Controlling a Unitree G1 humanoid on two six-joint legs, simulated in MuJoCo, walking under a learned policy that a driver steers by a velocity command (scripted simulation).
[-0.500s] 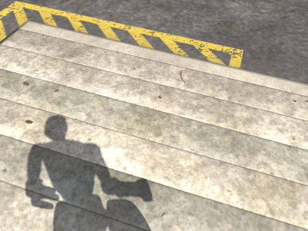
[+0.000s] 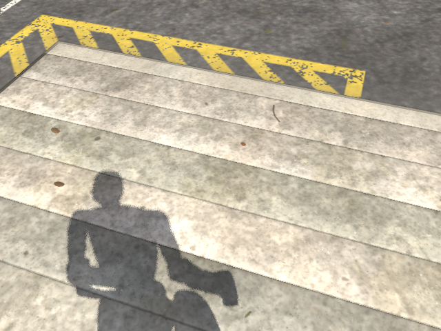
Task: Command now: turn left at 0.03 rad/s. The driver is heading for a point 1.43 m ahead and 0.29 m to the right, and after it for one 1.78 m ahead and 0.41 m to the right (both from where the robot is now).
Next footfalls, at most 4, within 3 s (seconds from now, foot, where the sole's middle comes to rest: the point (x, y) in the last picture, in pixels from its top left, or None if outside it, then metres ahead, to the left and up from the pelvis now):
0.70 right None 0.33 -0.13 -0.78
1.24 left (215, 298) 0.66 0.05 -0.78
1.78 right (267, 220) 0.96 -0.13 -0.78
2.32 left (217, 160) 1.27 0.05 -0.78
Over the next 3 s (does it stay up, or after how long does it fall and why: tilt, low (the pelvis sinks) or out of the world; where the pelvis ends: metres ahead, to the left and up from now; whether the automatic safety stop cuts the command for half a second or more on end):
stays up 1.41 -0.13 -0.01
